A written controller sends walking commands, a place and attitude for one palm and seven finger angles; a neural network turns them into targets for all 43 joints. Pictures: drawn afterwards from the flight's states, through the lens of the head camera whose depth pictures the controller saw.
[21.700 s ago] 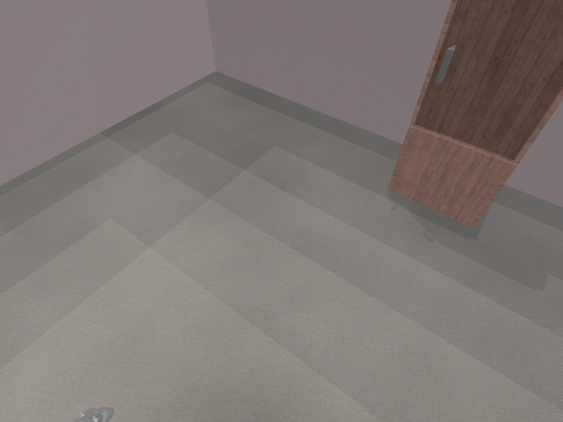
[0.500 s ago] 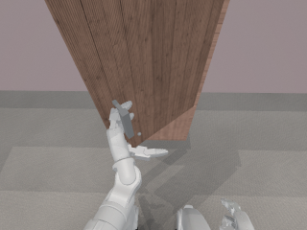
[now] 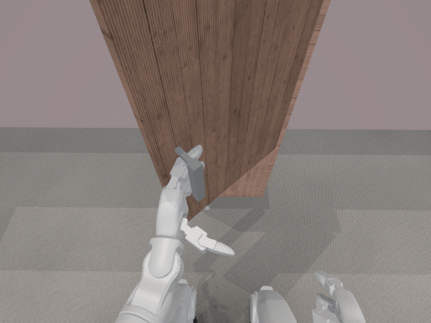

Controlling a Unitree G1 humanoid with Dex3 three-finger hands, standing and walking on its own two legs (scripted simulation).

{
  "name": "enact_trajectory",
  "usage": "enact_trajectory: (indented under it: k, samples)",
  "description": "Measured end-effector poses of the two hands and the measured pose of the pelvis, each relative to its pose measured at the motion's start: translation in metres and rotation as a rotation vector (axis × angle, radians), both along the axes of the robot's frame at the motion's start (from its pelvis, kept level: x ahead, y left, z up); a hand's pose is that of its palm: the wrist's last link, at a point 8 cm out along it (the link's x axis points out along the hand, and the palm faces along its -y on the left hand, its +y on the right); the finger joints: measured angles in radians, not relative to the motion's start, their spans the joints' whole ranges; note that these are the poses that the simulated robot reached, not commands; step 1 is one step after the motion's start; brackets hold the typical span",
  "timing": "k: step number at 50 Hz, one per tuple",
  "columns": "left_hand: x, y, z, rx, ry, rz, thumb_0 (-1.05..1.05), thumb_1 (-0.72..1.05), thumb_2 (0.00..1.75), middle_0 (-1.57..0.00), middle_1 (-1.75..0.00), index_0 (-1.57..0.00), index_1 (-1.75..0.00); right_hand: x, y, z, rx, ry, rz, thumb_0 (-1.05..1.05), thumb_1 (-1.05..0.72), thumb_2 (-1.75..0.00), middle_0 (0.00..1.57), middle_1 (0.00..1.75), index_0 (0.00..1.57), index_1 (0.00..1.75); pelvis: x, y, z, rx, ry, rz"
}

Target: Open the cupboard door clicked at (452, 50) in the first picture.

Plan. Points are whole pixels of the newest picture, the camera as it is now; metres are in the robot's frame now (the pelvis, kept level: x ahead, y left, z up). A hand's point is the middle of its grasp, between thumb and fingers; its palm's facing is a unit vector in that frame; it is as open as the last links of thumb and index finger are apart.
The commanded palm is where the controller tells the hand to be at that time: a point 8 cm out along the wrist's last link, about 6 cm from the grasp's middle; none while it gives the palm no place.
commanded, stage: slide the hand sideways off the handle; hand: left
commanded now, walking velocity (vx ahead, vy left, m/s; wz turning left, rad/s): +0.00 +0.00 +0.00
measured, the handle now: (190, 175) +0.37 +0.07 +0.04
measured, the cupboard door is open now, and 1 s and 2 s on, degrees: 43 43 43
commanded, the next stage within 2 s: draw the hand back to the body in 0.78 s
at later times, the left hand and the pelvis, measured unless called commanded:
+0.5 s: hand (183, 235) +0.26 +0.07 +0.03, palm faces -0.02 -1.00 +0.00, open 16.2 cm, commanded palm +0.24 +0.14 +0.03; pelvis +0.01 -0.02 +0.00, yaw +1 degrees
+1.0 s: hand (157, 248) +0.24 +0.11 +0.04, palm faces -0.02 -1.00 -0.03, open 16.3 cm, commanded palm +0.21 +0.17 +0.06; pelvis +0.01 -0.02 -0.02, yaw +1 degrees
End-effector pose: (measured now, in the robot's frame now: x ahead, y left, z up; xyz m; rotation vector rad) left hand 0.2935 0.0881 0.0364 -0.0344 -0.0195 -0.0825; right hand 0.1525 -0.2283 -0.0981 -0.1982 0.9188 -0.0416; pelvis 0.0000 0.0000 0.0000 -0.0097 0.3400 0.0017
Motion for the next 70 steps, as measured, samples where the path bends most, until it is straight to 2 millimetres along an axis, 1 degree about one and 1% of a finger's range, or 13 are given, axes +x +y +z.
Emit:
enact_trajectory:
  k: [4,11,17,22,28,38,42,47,49,51,57,61,70]
  samples:
    - [-0.009,0.002,-0.002,0.004,0.005,0.012,-0.01,-0.5,0.3,-0.17,-0.37,-0.19,-0.34,0.006,0.003,0.001,0.009,-0.008,0.002,0.01,-0.9,-0.9,0.2,0.3,0.2,0.3,0.003,-0.001,-0.001,0.002,0.0,-0.006]
    - [-0.027,0.017,-0.003,0.029,0.006,0.03,-0.01,-0.5,0.3,-0.17,-0.33,-0.17,-0.32,0.022,0.007,0.001,0.014,-0.031,0.024,0.01,-0.9,-0.9,0.2,0.3,0.2,0.3,0.008,-0.005,-0.002,0.003,0.0,0.0]
    - [-0.033,0.023,-0.003,0.032,0.015,0.031,-0.01,-0.51,0.3,-0.18,-0.32,-0.18,-0.32,0.038,0.005,0.002,0.013,-0.067,0.035,0.01,-0.9,-0.9,0.2,0.3,0.2,0.3,0.01,-0.009,-0.004,0.004,0.005,0.006]
    - [-0.041,0.029,-0.003,0.034,0.039,0.046,-0.01,-0.5,0.3,-0.18,-0.32,-0.18,-0.32,0.045,0.0,0.004,0.013,-0.091,0.03,0.01,-0.9,-0.9,0.2,0.3,0.2,0.3,0.013,-0.015,-0.004,0.008,0.007,0.005]
    - [-0.056,0.042,-0.004,0.052,0.057,0.066,-0.01,-0.5,0.3,-0.18,-0.32,-0.19,-0.32,0.048,-0.01,0.005,-0.001,-0.11,0.024,0.01,-0.9,-0.9,0.2,0.3,0.2,0.3,0.015,-0.022,-0.005,0.01,0.008,0.009]
    - [-0.074,0.068,-0.003,0.065,0.053,0.101,-0.01,-0.5,0.3,-0.16,-0.31,-0.17,-0.31,0.044,-0.025,0.0,-0.03,-0.125,0.003,0.01,-0.9,-0.9,0.2,0.3,0.2,0.3,0.014,-0.028,-0.012,0.006,0.015,0.014]
    - [-0.079,0.068,-0.003,0.059,0.055,0.079,-0.01,-0.5,0.3,-0.15,-0.31,-0.15,-0.31,0.043,-0.027,-0.002,-0.039,-0.139,0.0,0.01,-0.9,-0.9,0.2,0.3,0.2,0.3,0.012,-0.027,-0.015,0.002,0.017,0.017]
    - [-0.075,0.067,-0.005,0.053,0.046,0.05,-0.01,-0.51,0.3,-0.15,-0.31,-0.15,-0.31,0.04,-0.025,-0.003,-0.048,-0.152,-0.006,0.01,-0.9,-0.9,0.2,0.3,0.2,0.3,0.008,-0.025,-0.019,-0.001,0.019,0.013]
    - [-0.074,0.071,0.001,0.062,0.039,0.054,-0.02,-0.5,0.3,-0.15,-0.31,-0.15,-0.31,0.038,-0.023,-0.002,-0.043,-0.15,-0.017,0.01,-0.9,-0.9,0.2,0.3,0.2,0.3,0.008,-0.024,-0.018,-0.002,0.01,0.01]
    - [-0.075,0.078,0.014,0.072,0.031,0.069,-0.02,-0.5,0.3,-0.15,-0.31,-0.15,-0.31,0.036,-0.019,0.003,-0.033,-0.147,-0.029,0.01,-0.9,-0.9,0.2,0.3,0.2,0.3,0.008,-0.023,-0.013,-0.004,-0.005,0.01]
    - [-0.085,0.094,0.051,0.088,0.036,0.102,-0.02,-0.5,0.3,-0.15,-0.31,-0.15,-0.3,0.032,-0.008,0.029,-0.01,-0.156,-0.042,0.02,-0.9,-0.9,0.2,0.3,0.2,0.3,0.013,-0.017,0.012,-0.011,-0.052,0.018]
    - [-0.089,0.102,0.065,0.085,0.048,0.095,-0.01,-0.5,0.3,-0.15,-0.3,-0.15,-0.3,0.033,-0.005,0.048,-0.02,-0.184,-0.039,0.02,-0.9,-0.9,0.2,0.3,0.2,0.3,0.017,-0.014,0.024,-0.015,-0.077,0.021]
    - [-0.096,0.128,0.098,0.091,0.013,0.11,-0.01,-0.47,0.32,-0.15,-0.31,-0.15,-0.3,0.045,-0.006,0.082,-0.046,-0.256,-0.046,0.01,-0.9,-0.9,0.2,0.3,0.2,0.3,0.026,-0.006,0.043,-0.023,-0.138,0.023]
